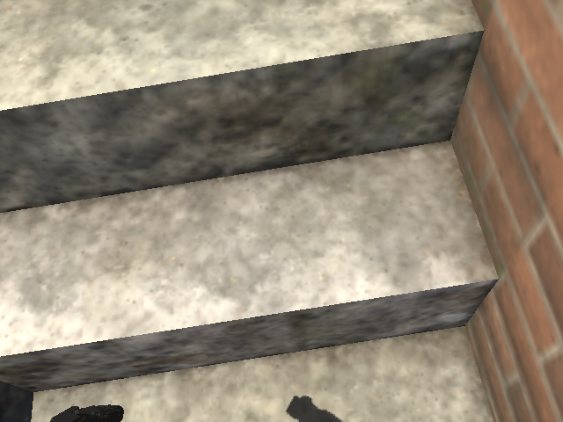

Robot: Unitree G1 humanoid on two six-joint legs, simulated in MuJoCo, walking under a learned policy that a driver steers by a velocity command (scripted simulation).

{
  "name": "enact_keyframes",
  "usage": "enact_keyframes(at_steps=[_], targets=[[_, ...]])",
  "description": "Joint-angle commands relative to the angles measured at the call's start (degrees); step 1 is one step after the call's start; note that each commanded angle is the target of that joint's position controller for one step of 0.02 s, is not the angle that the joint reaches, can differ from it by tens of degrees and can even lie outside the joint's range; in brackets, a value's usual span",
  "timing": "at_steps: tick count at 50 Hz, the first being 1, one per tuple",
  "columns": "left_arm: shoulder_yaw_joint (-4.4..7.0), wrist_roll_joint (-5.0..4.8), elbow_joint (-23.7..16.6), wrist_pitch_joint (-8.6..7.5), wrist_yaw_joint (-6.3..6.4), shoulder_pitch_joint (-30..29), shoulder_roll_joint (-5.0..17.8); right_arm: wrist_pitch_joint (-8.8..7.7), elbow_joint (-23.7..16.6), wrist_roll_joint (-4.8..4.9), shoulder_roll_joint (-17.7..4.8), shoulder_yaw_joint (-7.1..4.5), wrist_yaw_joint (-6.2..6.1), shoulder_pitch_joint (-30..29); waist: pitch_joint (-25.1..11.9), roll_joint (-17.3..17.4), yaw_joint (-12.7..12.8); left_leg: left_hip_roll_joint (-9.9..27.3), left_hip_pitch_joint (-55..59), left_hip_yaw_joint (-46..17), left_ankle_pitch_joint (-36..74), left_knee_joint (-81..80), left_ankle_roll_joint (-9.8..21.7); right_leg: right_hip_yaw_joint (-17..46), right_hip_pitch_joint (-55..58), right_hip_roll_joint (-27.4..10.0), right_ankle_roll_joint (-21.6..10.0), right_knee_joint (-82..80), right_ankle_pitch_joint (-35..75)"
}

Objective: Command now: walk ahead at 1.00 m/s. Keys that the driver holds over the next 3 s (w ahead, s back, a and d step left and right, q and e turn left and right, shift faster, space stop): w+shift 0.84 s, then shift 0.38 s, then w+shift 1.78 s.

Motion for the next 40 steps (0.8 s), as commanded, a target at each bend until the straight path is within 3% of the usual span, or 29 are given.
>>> enact_keyframes(at_steps=[1, 3, 4, 5, 6, 7, 9, 12, 15, 16, 17, 18, 19, 20, 21, 22, 23, 25, 26, 27, 28, 29, 31, 32, 33, 35, 37, 39, 40], targets=[[0.95, -3.67, -4.1, -0.26, 0.45, 14.5, 9.2, -2.03, -6.1, -0.72, -11.1, -1.93, 0.43, -11.1, -16.9, -4.1, 15.0, 2.0, 41.8, 1.1, 2.2, -29.2, 3.7, -1.6, -10.0, 6.3, 9.1, -9.5, 70.3], [1.89, -5.22, -1.7, 0.60, 1.15, 10.8, 13.4, 0.01, -8.4, -1.55, -10.7, -0.85, 0.63, -3.0, -20.2, -4.1, 5.8, 7.4, 36.6, -7.1, -6.1, -32.7, 3.7, 1.3, -5.5, 6.0, 8.6, 13.3, 77.1], [2.93, -4.34, -0.2, 0.97, 2.13, 11.4, 13.2, -0.21, -7.9, -2.89, -12.5, -1.27, 0.92, -5.6, -22.8, 10.2, 5.9, 13.0, 27.1, -16.4, -6.3, -39.0, 10.3, 5.5, -0.9, 11.6, 7.1, 43.7, 44.0], [2.47, -0.15, 1.6, -0.21, 2.99, 9.8, 7.6, -1.77, -6.7, -5.87, -12.5, -1.03, 1.04, -10.9, -24.4, 23.3, 8.2, 20.2, 29.7, -32.7, 4.9, -46.0, 18.9, 12.3, -13.8, 19.7, 3.1, 74.2, -30.3], [1.04, 2.88, -1.9, -1.08, 2.27, -0.7, 2.0, -4.19, -9.2, -6.79, -13.9, -2.19, -0.05, -11.4, -25.4, 12.9, 6.2, 23.8, 34.9, -37.7, 26.3, -48.9, 22.5, 21.9, -27.9, 27.2, 0.3, 97.9, -43.5], [0.43, 5.27, -6.1, -0.56, 1.69, -4.6, 0.6, -5.32, -7.3, -4.60, -15.6, -3.20, -1.45, -8.8, -25.8, 8.1, 5.8, 28.1, 31.2, -48.9, 13.4, -53.3, 19.7, 26.2, -32.5, 27.9, -1.4, 101.5, -47.9], [1.63, 8.76, -6.8, 0.93, 1.81, -7.2, 6.0, -5.48, -1.1, -0.72, -8.9, -2.32, -2.88, -7.1, -17.0, 2.1, 7.4, 27.2, 22.7, -52.8, 7.0, -51.9, 12.4, 34.1, -34.0, 20.3, -2.6, 89.0, -55.8], [2.86, 5.24, -2.4, 4.58, 1.55, 0.5, 9.4, -5.68, 1.0, -1.32, -3.8, -0.12, -3.55, -13.1, -7.4, -0.5, 13.0, 22.9, 9.7, -32.1, 2.6, -49.2, 5.1, 30.0, -21.8, 14.4, -0.3, 45.4, -69.4], [0.57, 1.48, 2.7, 3.61, 0.84, -1.0, 1.6, -3.28, -0.1, -1.98, -1.2, 0.89, -2.84, -9.7, -2.8, -0.9, 9.3, 20.0, 4.0, -19.7, 7.1, -40.5, 1.7, 22.0, -11.9, 9.8, -3.7, 3.7, -45.3], [-0.96, 2.73, 4.7, 2.52, 0.82, 4.0, -3.9, -1.93, 0.0, 1.09, 1.4, 1.08, -2.12, -12.7, -0.1, -10.5, 13.7, 8.2, 16.1, -6.4, 5.7, -17.1, -3.3, 17.0, -18.5, 9.4, -2.9, -13.9, -20.9], [-2.36, 2.69, 7.2, 0.89, 0.09, 4.8, -7.9, -2.42, -0.1, -0.19, 1.4, 1.55, -0.50, -10.9, -2.6, -8.4, 11.9, -0.5, 27.7, -0.6, 2.9, -5.8, -4.3, 1.4, -20.0, 12.1, 0.0, -22.4, 6.5], [-1.93, 1.97, 5.1, -0.26, -0.22, -1.3, -4.3, -2.99, -1.4, -2.09, -2.3, 0.47, 0.63, -5.3, -5.3, -2.0, 6.8, -3.7, 34.9, -3.3, -0.6, -1.1, -4.9, 1.8, -20.3, 8.9, -1.3, -28.5, 14.7], [-0.38, 3.95, 2.0, -1.16, 0.28, -6.7, 4.2, -2.46, -2.1, -0.89, -6.5, -1.77, 1.05, -0.4, -8.9, -4.5, 2.4, -7.3, 33.4, -3.9, -10.8, 12.4, -7.3, 5.1, -14.1, 2.8, -3.1, -25.4, 46.6], [1.12, 6.59, 1.8, -1.48, -0.59, -11.4, 10.5, -3.03, -5.1, 0.87, -10.7, -2.04, 1.18, -1.9, -3.7, -2.2, 0.1, -5.0, 27.4, -4.9, -19.4, 10.5, -8.1, 1.3, -11.5, 4.2, 1.9, -23.0, 56.6], [3.90, 7.89, 3.0, -2.36, -2.24, -14.0, 16.2, -4.94, -9.6, 4.69, -9.1, -0.59, 0.51, -2.9, -4.0, -4.6, -7.2, 6.1, 14.0, -10.5, -18.3, -18.2, -4.6, 4.5, 5.3, 0.8, 1.8, 6.7, 74.4], [5.97, 9.98, 4.6, -1.90, -1.90, -5.8, 16.5, -7.21, -10.5, 4.48, -10.4, -0.23, -0.56, -6.1, -14.6, -5.6, -0.8, 10.9, 5.5, -14.6, -13.7, -36.5, 0.3, 6.9, 25.8, -0.9, 0.2, 31.1, 82.1], [6.52, 7.41, 3.1, -1.24, -1.17, 5.8, 16.1, -9.07, -8.8, 1.34, -11.4, -0.93, -0.13, -8.1, -17.7, -1.6, 6.9, 6.6, 5.8, -4.8, -5.4, -34.4, 1.5, -0.7, 26.5, 8.2, 4.2, 33.8, 73.5], [4.94, 1.23, 4.0, -1.44, -0.99, 19.5, 9.9, -8.53, -3.4, 1.67, -6.8, -0.51, 0.73, -18.8, -14.4, 13.8, 19.7, 5.8, 21.4, -8.0, 19.6, -39.1, 3.6, -2.6, 5.2, 10.3, 4.0, 16.0, 18.4], [4.17, -0.35, 3.6, -1.12, -2.03, 22.3, 9.1, -7.32, -5.7, 2.19, -6.3, -0.28, -0.02, -27.0, -5.3, 18.9, 24.1, 8.1, 26.9, -13.1, 46.9, -33.8, 2.8, -2.1, -7.5, 11.6, 3.7, -1.6, -10.1], [3.16, 1.68, 6.2, -0.97, -1.40, 24.2, 7.4, -6.21, -7.9, 2.71, -0.9, 1.47, -1.83, -30.9, 2.6, 9.8, 25.4, 8.1, 25.8, -15.8, 65.0, -18.7, -0.5, 1.7, -11.7, 11.5, -0.4, -17.0, -35.4], [1.17, 1.96, 9.0, -1.19, -0.86, 24.5, 2.6, -5.42, -8.7, 3.58, 1.3, 2.40, -1.97, -29.1, 10.7, -13.3, 24.5, -3.2, 4.8, -12.5, 11.3, 8.4, -4.5, 10.2, -4.9, 3.4, -5.6, -28.7, -16.6], [0.26, 6.44, 8.8, -1.27, -2.44, 9.8, 0.6, -5.31, -12.1, 1.55, 4.5, 3.33, -0.92, -22.3, 7.0, -16.0, 10.8, -6.7, -7.1, -8.1, -9.2, 30.8, -6.1, 1.1, -4.5, 5.3, -3.6, -10.9, 10.8], [2.93, 9.09, 6.6, -2.16, -2.81, 8.0, 5.4, -6.44, -16.2, 1.85, 2.1, 4.27, -0.75, -16.4, -10.6, -3.3, 7.9, 3.9, -21.2, -12.3, -10.1, 30.6, -3.9, 4.3, 10.9, 0.2, 0.2, 10.5, 25.7], [2.02, 9.55, 7.7, -2.45, -1.51, 10.4, 4.1, -7.12, -21.0, 1.85, 3.5, 5.91, -2.54, -20.0, -7.7, -13.1, 8.1, 7.2, -30.5, -9.6, -6.2, 28.4, -4.5, 3.0, 13.4, 2.4, -2.0, 7.0, 17.1], [0.65, 8.52, 9.1, -2.83, -1.16, 13.7, 0.4, -7.26, -21.6, 0.88, 3.6, 6.84, -3.05, -25.2, -5.6, -8.2, 12.1, 6.9, -28.8, -5.7, -3.5, 25.0, -5.0, 0.4, 7.5, 5.3, -2.9, 2.1, 11.0], [0.28, 6.15, 11.8, -3.71, 0.69, 20.7, 3.3, -6.69, -25.5, -1.02, 2.8, 7.55, -2.33, -27.8, -4.9, -6.2, 12.7, 9.5, -24.1, 0.9, -4.2, 19.7, -6.1, -2.6, 4.9, 6.1, -3.7, -3.7, 22.8], [1.27, 2.27, 5.9, -3.97, 1.93, 12.1, 9.8, -4.20, -22.8, -0.19, 0.3, 8.03, -0.11, -17.4, -18.2, -6.4, 5.1, 10.4, 18.4, 3.3, -1.3, -5.2, -3.8, -4.7, -10.4, 4.5, -8.5, -7.3, 47.3], [4.35, 2.85, 2.0, -4.21, 1.34, 4.9, 17.7, -3.44, -16.4, 1.07, -2.8, 6.09, -0.04, 0.0, -29.7, -8.7, -2.3, 12.2, 31.4, -4.6, 1.1, -11.7, -1.7, -2.2, -2.1, -1.4, -13.6, 10.1, 61.8], [4.55, 2.26, -0.2, -2.71, 0.88, 4.6, 16.0, -3.70, -16.5, -0.91, -3.4, 5.32, 0.45, -0.6, -30.7, -3.8, -1.1, 9.6, 31.8, -4.2, 3.4, -15.3, -0.3, -0.3, -0.7, -0.8, -13.2, 19.8, 65.1]])
Next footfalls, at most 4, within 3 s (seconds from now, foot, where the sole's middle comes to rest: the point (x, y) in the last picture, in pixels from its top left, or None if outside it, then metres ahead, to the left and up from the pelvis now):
0.08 left None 0.07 0.09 -0.66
0.40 right None -0.24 -0.07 -0.86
0.42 left None -0.08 0.12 -0.67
0.78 left None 0.00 0.16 -0.66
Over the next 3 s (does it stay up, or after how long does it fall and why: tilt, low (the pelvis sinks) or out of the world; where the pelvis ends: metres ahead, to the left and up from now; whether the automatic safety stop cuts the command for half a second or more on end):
stays up -0.25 0.11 -0.09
